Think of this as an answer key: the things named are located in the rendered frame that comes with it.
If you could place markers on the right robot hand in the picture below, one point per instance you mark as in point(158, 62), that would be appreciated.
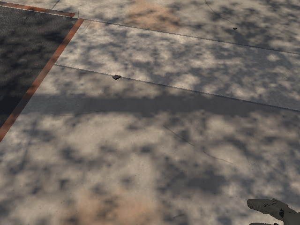
point(275, 209)

